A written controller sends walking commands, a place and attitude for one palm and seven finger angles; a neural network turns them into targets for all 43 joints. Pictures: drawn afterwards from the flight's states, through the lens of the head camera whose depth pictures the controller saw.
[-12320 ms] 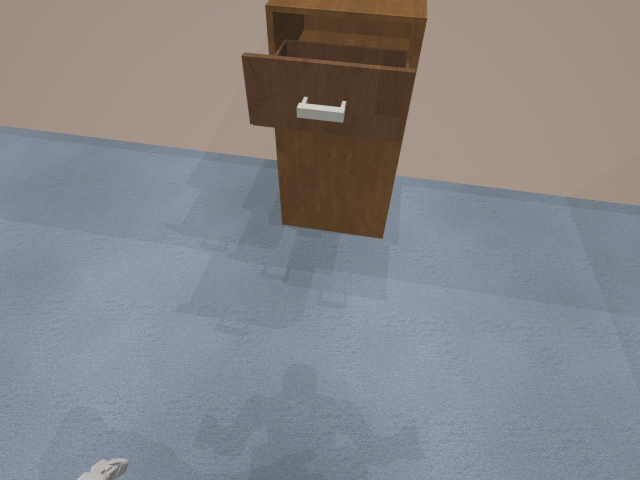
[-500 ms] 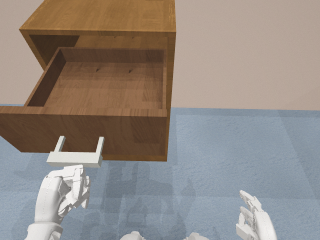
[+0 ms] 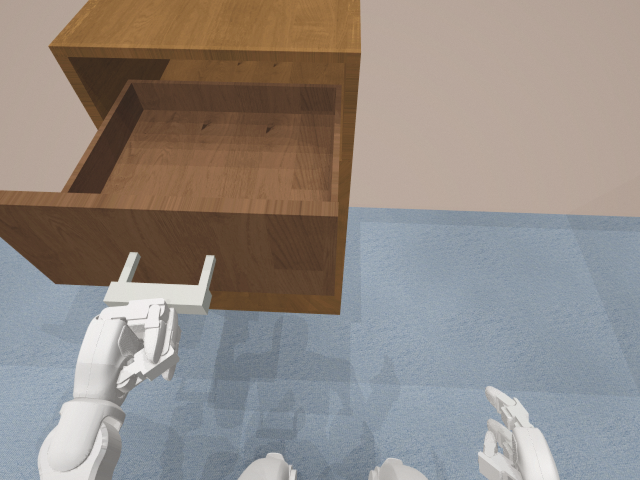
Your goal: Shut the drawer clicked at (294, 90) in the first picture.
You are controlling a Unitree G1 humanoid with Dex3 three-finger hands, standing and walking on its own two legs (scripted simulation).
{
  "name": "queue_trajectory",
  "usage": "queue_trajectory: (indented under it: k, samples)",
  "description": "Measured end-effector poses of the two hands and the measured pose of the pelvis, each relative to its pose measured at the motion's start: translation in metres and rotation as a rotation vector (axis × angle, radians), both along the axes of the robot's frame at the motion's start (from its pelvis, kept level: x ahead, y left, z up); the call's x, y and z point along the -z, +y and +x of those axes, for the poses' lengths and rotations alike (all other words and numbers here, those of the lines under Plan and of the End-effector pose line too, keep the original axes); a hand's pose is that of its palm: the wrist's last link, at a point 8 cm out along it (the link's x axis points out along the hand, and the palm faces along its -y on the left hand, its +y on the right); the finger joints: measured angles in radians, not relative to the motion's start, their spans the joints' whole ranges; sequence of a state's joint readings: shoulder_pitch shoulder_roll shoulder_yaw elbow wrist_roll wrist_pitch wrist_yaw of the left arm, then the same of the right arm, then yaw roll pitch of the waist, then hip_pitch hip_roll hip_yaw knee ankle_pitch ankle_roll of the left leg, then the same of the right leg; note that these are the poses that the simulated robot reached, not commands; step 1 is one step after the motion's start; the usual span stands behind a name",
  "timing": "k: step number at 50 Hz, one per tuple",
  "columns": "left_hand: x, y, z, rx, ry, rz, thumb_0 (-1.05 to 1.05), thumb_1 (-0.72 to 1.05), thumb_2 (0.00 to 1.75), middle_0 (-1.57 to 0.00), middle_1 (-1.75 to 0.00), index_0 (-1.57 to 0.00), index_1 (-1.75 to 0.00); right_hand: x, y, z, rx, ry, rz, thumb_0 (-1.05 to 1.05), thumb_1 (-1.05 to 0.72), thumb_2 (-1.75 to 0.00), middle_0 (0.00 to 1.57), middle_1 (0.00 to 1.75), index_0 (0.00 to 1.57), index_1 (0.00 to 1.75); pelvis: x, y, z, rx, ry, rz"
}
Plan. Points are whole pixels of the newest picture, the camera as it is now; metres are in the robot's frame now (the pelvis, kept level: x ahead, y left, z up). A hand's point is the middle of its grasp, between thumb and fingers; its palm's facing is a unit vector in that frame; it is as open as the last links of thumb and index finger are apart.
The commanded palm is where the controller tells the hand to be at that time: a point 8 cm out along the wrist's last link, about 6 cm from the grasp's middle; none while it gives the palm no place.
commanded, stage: push the drawer shut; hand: left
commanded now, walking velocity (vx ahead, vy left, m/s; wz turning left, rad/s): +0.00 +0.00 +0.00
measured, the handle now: (165, 280) +0.33 +0.21 +0.06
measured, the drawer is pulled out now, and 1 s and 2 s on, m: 0.28 0.15 0.03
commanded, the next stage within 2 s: none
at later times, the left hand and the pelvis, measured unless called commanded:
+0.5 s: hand (190, 283) +0.33 +0.18 +0.06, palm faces -0.01 -1.00 -0.05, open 2.9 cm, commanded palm +0.32 +0.23 +0.07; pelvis -0.01 +0.01 +0.01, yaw -1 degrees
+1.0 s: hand (199, 250) +0.38 +0.18 +0.06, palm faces +0.00 -1.00 -0.06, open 2.9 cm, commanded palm +0.37 +0.23 +0.07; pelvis -0.01 +0.01 +0.01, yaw -1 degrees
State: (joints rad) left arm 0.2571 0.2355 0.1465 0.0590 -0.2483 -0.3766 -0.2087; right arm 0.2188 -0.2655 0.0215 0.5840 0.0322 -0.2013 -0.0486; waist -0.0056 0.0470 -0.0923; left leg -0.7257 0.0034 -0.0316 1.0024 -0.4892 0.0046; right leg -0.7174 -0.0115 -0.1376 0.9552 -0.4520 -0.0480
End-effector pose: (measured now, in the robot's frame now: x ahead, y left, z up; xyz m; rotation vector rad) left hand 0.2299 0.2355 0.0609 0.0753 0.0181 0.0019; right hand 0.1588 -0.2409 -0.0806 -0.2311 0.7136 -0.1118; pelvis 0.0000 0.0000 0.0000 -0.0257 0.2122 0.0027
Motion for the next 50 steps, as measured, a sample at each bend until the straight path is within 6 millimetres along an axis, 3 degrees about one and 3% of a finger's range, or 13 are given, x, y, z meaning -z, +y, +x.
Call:
queue_trajectory:
  k: [12, 24, 50]
  samples:
    - [0.001, 0.0, 0.036, 0.022, -0.011, -0.015, -0.03, 0.76, 0.94, -1.4, -1.6, -1.4, -1.6, 0.001, 0.008, -0.017, 0.008, 0.02, 0.0, 0.02, -0.91, -0.9, 0.21, 0.3, 0.2, 0.3, -0.001, 0.005, -0.014, 0.003, -0.009, 0.001]
    - [0.001, -0.002, 0.079, 0.014, -0.004, -0.021, -0.03, 0.78, 0.94, -1.4, -1.6, -1.4, -1.6, 0.004, 0.005, -0.043, 0.045, 0.102, -0.011, 0.02, -0.91, -0.9, 0.21, 0.3, 0.2, 0.3, -0.005, 0.011, -0.014, 0.015, -0.001, 0.004]
    - [0.001, -0.002, 0.129, 0.005, -0.009, -0.018, -0.02, 0.77, 0.93, -1.4, -1.6, -1.4, -1.6, 0.012, -0.001, -0.066, 0.094, 0.24, -0.01, 0.01, -0.91, -0.9, 0.21, 0.3, 0.2, 0.3, -0.007, 0.011, -0.008, 0.025, 0.019, 0.006]
